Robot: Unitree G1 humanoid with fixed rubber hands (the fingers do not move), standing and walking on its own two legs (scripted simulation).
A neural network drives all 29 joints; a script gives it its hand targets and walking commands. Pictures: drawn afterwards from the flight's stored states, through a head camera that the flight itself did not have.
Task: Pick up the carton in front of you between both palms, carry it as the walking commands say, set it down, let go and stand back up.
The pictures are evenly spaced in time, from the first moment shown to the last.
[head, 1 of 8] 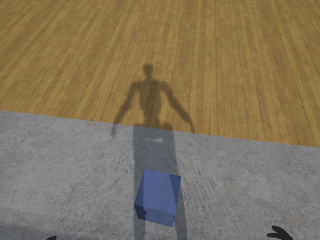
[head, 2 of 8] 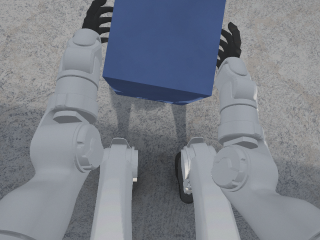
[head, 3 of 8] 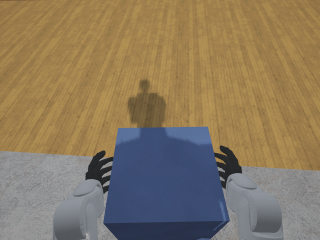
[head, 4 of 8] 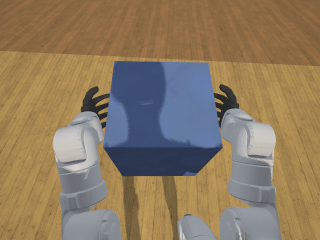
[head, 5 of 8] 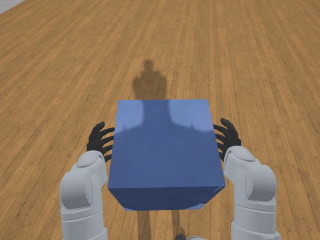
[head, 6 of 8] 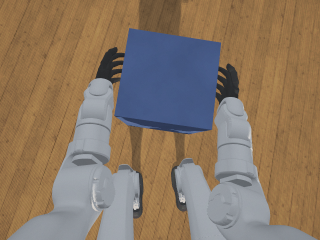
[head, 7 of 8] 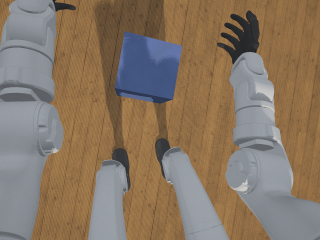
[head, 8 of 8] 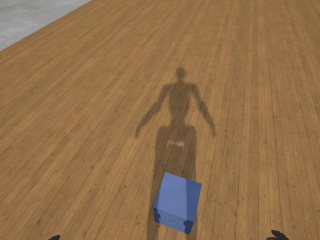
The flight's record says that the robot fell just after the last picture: no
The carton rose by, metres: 1.17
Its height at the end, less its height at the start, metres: +0.45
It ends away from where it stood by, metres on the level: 4.79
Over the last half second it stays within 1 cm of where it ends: yes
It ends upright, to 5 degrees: yes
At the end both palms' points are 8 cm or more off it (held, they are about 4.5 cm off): yes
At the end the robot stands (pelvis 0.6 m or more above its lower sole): yes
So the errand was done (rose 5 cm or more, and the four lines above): yes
